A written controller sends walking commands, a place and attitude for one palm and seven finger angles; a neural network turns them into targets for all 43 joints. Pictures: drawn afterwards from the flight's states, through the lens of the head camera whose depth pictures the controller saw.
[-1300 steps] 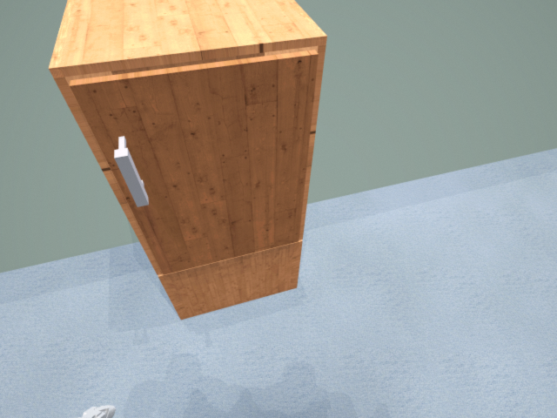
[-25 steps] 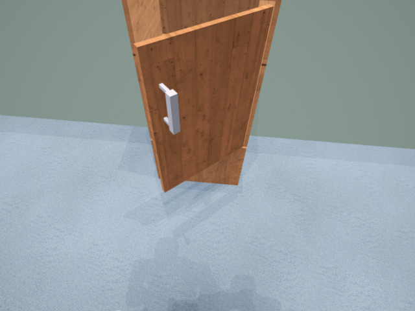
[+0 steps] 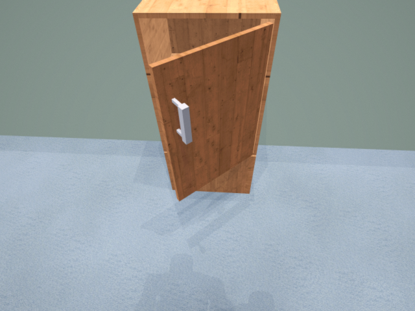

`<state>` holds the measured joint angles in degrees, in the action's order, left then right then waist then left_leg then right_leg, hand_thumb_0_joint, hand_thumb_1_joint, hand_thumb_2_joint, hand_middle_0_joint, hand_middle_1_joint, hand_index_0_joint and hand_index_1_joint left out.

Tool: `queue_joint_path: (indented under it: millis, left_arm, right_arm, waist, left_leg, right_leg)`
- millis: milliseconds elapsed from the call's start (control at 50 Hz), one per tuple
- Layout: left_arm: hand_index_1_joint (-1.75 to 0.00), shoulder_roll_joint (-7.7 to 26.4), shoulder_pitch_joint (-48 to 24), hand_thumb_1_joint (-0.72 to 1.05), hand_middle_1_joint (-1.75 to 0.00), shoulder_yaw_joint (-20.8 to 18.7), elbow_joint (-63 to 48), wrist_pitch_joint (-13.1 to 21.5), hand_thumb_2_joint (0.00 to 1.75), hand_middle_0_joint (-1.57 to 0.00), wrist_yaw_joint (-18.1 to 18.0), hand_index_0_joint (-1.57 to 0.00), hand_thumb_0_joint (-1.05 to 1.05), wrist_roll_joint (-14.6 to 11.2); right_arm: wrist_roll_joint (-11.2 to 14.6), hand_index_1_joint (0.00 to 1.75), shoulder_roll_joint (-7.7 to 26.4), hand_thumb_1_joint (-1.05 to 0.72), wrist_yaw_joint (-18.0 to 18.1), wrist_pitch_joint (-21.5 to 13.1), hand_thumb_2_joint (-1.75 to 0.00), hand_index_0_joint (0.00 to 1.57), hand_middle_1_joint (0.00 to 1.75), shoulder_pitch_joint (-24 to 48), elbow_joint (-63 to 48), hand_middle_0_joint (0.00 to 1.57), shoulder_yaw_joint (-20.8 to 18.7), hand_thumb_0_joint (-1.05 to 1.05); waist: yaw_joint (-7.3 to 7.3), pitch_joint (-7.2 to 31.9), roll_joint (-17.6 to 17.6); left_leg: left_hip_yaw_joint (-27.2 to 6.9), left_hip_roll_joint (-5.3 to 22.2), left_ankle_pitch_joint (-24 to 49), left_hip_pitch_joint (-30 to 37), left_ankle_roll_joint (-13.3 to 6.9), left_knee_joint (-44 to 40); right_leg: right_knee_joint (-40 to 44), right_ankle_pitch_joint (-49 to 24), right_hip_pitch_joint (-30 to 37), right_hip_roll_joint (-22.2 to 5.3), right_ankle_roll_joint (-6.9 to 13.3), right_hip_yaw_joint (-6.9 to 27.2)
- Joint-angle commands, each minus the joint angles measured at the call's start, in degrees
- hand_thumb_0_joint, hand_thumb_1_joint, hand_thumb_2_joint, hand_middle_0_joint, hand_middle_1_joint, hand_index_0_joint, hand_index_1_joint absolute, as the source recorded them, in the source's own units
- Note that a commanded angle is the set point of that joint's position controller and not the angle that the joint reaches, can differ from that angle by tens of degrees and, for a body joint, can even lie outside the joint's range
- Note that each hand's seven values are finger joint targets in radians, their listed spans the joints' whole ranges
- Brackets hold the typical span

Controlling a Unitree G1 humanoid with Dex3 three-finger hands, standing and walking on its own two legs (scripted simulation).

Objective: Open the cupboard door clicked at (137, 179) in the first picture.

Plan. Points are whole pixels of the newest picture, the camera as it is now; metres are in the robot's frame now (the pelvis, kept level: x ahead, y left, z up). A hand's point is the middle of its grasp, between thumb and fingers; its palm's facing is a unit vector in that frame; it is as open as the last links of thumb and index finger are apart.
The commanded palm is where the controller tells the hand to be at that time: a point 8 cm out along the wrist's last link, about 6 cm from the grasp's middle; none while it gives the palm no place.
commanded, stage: let the arm hang, fingers relaxed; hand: left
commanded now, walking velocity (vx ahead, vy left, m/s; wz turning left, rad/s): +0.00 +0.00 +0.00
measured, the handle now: (181, 121) +0.60 +0.11 +0.01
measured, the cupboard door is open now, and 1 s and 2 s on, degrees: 42 42 42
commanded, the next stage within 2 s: look to check the result in 0.30 s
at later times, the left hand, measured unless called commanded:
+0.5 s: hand out of the picture +0.00 +0.18 -0.18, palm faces +0.04 -0.98 -0.19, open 7.4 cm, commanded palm none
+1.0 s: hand out of the picture +0.03 +0.20 -0.17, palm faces +0.03 -0.97 -0.22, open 7.4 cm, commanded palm none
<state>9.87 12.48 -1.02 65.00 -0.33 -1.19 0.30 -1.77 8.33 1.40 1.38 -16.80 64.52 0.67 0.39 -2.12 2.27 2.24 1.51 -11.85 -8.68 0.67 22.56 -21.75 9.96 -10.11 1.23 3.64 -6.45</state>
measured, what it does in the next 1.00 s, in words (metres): stands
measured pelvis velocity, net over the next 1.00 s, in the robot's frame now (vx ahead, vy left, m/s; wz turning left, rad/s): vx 0.01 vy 0.01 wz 0.00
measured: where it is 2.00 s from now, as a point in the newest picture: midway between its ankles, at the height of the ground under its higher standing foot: outside the picture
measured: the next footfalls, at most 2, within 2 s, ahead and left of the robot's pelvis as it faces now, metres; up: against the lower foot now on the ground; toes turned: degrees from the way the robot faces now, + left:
left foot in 1.98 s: +0.10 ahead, +0.11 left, +0.00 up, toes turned -28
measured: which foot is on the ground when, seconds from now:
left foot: down 0.00-1.00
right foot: down 0.00-1.00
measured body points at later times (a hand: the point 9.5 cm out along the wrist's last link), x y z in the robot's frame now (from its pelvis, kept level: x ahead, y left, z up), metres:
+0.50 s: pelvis +0.00 +0.02 +0.00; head +0.01 +0.01 +0.45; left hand +0.00 +0.24 -0.16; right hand -0.01 -0.19 -0.17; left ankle +0.01 +0.13 -0.74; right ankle +0.03 -0.08 -0.74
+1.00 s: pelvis +0.01 +0.01 +0.00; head +0.02 +0.00 +0.45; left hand +0.03 +0.25 -0.15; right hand +0.01 -0.22 -0.16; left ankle +0.01 +0.13 -0.74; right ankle +0.03 -0.08 -0.74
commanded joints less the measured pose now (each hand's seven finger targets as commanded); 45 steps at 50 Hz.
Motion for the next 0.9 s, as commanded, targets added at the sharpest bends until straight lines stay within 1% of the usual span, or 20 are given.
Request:
queue_joint_path:
  millis: [0,60,120,160,180,240,260,300,340,400,420,480,500,520,580,620,680,700,800,880]
  left_arm:
    - [-0.30,6.3,2.3,0.90,-0.30,-1.2,-1.4,0.8,0.90,-0.20,-0.6,-0.20,0.00,0.2]
    - [-0.30,5.7,3.1,0.90,-0.30,-1.1,-1.2,0.9,0.90,-0.20,-0.6,-0.20,0.00,0.2]
    - [-0.30,5.0,3.9,0.90,-0.30,-1.0,-0.8,0.9,0.90,-0.20,-0.7,-0.20,0.00,0.1]
    - [-0.30,5.0,4.3,0.90,-0.30,-1.0,-0.7,1.0,0.90,-0.20,-0.7,-0.20,0.00,0.1]
    - [-0.30,5.0,4.2,0.90,-0.30,-1.0,-0.6,1.0,0.90,-0.20,-0.7,-0.20,0.00,0.2]
    - [-0.30,4.8,4.6,0.90,-0.30,-0.9,-0.5,1.1,0.90,-0.20,-0.7,-0.20,0.00,0.2]
    - [-0.30,4.6,4.7,0.90,-0.30,-0.9,-0.4,1.2,0.90,-0.20,-0.7,-0.20,0.00,0.1]
    - [-0.30,4.7,4.7,0.90,-0.30,-1.0,-0.4,1.2,0.90,-0.20,-0.7,-0.20,0.00,0.2]
    - [-0.30,4.6,5.1,0.90,-0.30,-0.9,-0.3,1.2,0.90,-0.20,-0.7,-0.20,0.00,0.2]
    - [-0.30,4.4,5.2,0.90,-0.30,-0.8,-0.2,1.4,0.90,-0.20,-0.8,-0.20,0.00,0.2]
    - [-0.30,4.4,5.1,0.90,-0.30,-0.8,0.0,1.3,0.90,-0.20,-0.8,-0.20,0.00,0.2]
    - [-0.30,4.7,5.3,0.90,-0.30,-0.8,-0.1,1.4,0.90,-0.20,-0.8,-0.20,0.00,0.3]
    - [-0.30,4.7,5.0,0.90,-0.30,-0.9,0.0,1.4,0.90,-0.20,-0.7,-0.20,0.00,0.3]
    - [-0.30,4.5,5.1,0.90,-0.30,-0.8,0.0,1.4,0.90,-0.20,-0.7,-0.20,0.00,0.2]
    - [-0.30,5.1,5.1,0.90,-0.30,-0.9,-0.2,1.5,0.90,-0.20,-0.7,-0.20,0.00,0.3]
    - [-0.30,5.1,4.9,0.90,-0.30,-0.9,-0.2,1.5,0.90,-0.20,-0.7,-0.20,0.00,0.3]
    - [-0.30,5.8,4.5,0.90,-0.30,-1.0,-0.4,1.7,0.90,-0.20,-0.7,-0.20,0.00,0.3]
    - [-0.30,6.0,4.0,0.90,-0.30,-1.1,-0.5,1.7,0.90,-0.20,-0.7,-0.20,0.00,0.3]
    - [-0.30,6.7,3.3,0.90,-0.30,-1.1,-0.6,1.8,0.90,-0.20,-0.6,-0.20,0.00,0.3]
    - [-0.30,7.7,2.8,0.90,-0.30,-1.3,-0.8,2.1,0.90,-0.20,-0.6,-0.20,0.00,0.2]
  right_arm:
    - [0.2,0.30,4.7,-0.90,0.4,-1.1,-0.90,0.20,0.30,-4.4,-0.7,0.20,-1.1,0.00]
    - [0.2,0.30,4.4,-0.90,0.6,-1.4,-0.90,0.20,0.30,-4.4,-0.5,0.20,-1.0,0.00]
    - [0.3,0.30,4.0,-0.90,0.7,-1.6,-0.90,0.20,0.30,-4.4,-0.3,0.20,-0.9,0.00]
    - [0.4,0.30,4.0,-0.90,0.8,-1.8,-0.90,0.20,0.30,-4.6,-0.3,0.20,-0.9,0.00]
    - [0.5,0.30,4.0,-0.90,0.8,-1.7,-0.90,0.20,0.30,-4.6,-0.5,0.20,-1.0,0.00]
    - [0.5,0.30,3.9,-0.90,0.8,-1.8,-0.90,0.20,0.30,-5.0,-0.2,0.20,-1.1,0.00]
    - [0.5,0.30,4.1,-0.90,0.9,-1.8,-0.90,0.20,0.30,-5.1,-0.3,0.20,-1.1,0.00]
    - [0.5,0.30,3.9,-0.90,0.9,-1.9,-0.90,0.20,0.30,-5.0,-0.2,0.20,-1.1,0.00]
    - [0.5,0.30,4.0,-0.90,0.9,-1.8,-0.90,0.20,0.30,-4.7,-0.3,0.20,-1.1,0.00]
    - [0.6,0.30,4.2,-0.90,0.9,-1.9,-0.90,0.20,0.30,-4.6,-0.3,0.20,-1.2,0.00]
    - [0.6,0.30,4.3,-0.90,0.9,-1.9,-0.90,0.20,0.30,-4.2,-0.2,0.20,-1.2,0.00]
    - [0.6,0.30,4.8,-0.90,0.9,-1.8,-0.90,0.20,0.30,-3.7,-0.5,0.20,-1.3,0.00]
    - [0.6,0.30,4.5,-0.90,0.9,-1.8,-0.90,0.20,0.30,-3.6,-0.3,0.20,-1.2,0.00]
    - [0.6,0.30,4.7,-0.90,0.9,-1.8,-0.90,0.20,0.30,-3.5,-0.4,0.20,-1.2,0.00]
    - [0.6,0.30,5.3,-0.90,0.8,-1.8,-0.90,0.20,0.30,-2.8,-0.6,0.20,-1.4,0.00]
    - [0.6,0.30,5.1,-0.90,0.7,-1.8,-0.90,0.20,0.30,-2.3,-0.5,0.20,-1.4,0.00]
    - [0.6,0.30,6.0,-0.90,0.7,-1.8,-0.90,0.20,0.30,-1.8,-0.7,0.20,-1.5,0.00]
    - [0.6,0.30,5.8,-0.90,0.7,-1.8,-0.90,0.20,0.30,-1.8,-0.6,0.20,-1.5,0.00]
    - [0.6,0.30,6.8,-0.90,0.6,-2.0,-0.90,0.20,0.30,-0.6,-0.6,0.20,-1.5,0.00]
    - [0.6,0.30,8.0,-0.90,0.7,-2.2,-0.90,0.20,0.30,0.1,-0.8,0.20,-1.6,0.00]
  waist:
    - [-0.21,-3.6,-2.8]
    - [-0.30,-3.7,-1.2]
    - [-0.56,-2.5,0.6]
    - [-0.52,-2.4,0.6]
    - [-0.53,-3.4,-0.1]
    - [-0.30,-2.8,-1.4]
    - [-0.16,-2.0,-1.6]
    - [-0.14,-2.2,-0.5]
    - [-0.14,-2.7,-1.1]
    - [0.07,-1.7,-1.2]
    - [0.02,-2.3,-0.3]
    - [-0.01,-2.8,-0.7]
    - [0.11,-3.0,-1.6]
    - [0.07,-3.4,-1.3]
    - [0.00,-2.9,-2.2]
    - [0.11,-3.0,-1.9]
    - [0.10,-2.3,-1.9]
    - [0.21,-2.4,-2.3]
    - [0.04,-1.8,-1.2]
    - [-0.22,-0.2,-1.6]
  left_leg:
    - [-4.7,3.8,-2.4,-5.1,-2.4,-5.8]
    - [-4.8,3.9,-1.3,-5.3,-2.4,-6.2]
    - [-5.2,4.2,-0.3,-5.3,-2.5,-6.4]
    - [-5.3,4.3,0.5,-5.3,-2.5,-6.3]
    - [-5.1,4.3,0.4,-5.4,-2.4,-6.2]
    - [-5.1,4.1,1.7,-4.5,-2.5,-5.8]
    - [-5.0,4.2,1.9,-4.0,-2.5,-5.6]
    - [-5.3,4.1,2.1,-4.0,-2.6,-5.7]
    - [-5.1,4.0,2.0,-3.8,-2.6,-5.5]
    - [-5.2,4.2,3.2,-2.9,-2.6,-5.2]
    - [-5.3,4.2,2.7,-3.0,-2.6,-5.4]
    - [-5.3,4.1,2.7,-3.1,-2.6,-5.4]
    - [-5.4,4.3,2.4,-3.2,-2.6,-5.7]
    - [-5.4,4.1,2.0,-3.4,-2.6,-5.8]
    - [-5.2,4.1,2.1,-2.7,-2.7,-5.4]
    - [-5.2,3.9,2.1,-2.6,-2.6,-5.6]
    - [-5.0,3.9,2.1,-2.0,-2.6,-5.2]
    - [-5.0,4.0,2.4,-2.3,-2.6,-5.4]
    - [-5.2,4.1,3.7,-2.1,-2.5,-5.5]
    - [-5.4,4.3,6.2,-1.1,-2.6,-5.3]
  right_leg:
    - [6.5,8.3,-1.2,-7.5,-0.8,8.5]
    - [5.4,6.1,-1.1,-7.5,-0.7,8.3]
    - [4.0,3.6,0.0,-7.3,-0.7,7.9]
    - [3.9,2.6,0.3,-7.4,-0.6,7.9]
    - [3.9,2.9,-0.3,-7.2,-0.7,7.6]
    - [3.8,2.1,-0.4,-7.5,-0.7,7.6]
    - [3.9,2.0,-0.2,-7.6,-0.7,7.8]
    - [3.6,2.1,-0.5,-7.6,-0.7,7.6]
    - [3.8,2.0,-0.9,-7.7,-0.7,7.6]
    - [3.6,0.9,-0.7,-7.7,-0.7,7.7]
    - [3.7,1.3,-1.2,-7.8,-0.7,7.6]
    - [3.8,1.4,-1.4,-7.6,-0.8,7.6]
    - [3.8,1.7,-1.4,-7.7,-0.8,7.6]
    - [3.9,1.9,-1.7,-7.7,-0.9,7.7]
    - [4.2,2.3,-1.8,-7.7,-0.9,7.7]
    - [4.4,2.4,-2.0,-8.0,-0.8,7.9]
    - [4.8,2.5,-1.7,-7.9,-0.8,8.0]
    - [4.7,2.2,-1.4,-8.2,-0.8,7.9]
    - [4.7,0.7,-0.4,-8.2,-0.7,8.1]
    - [4.3,-2.2,1.1,-8.3,-0.6,7.8]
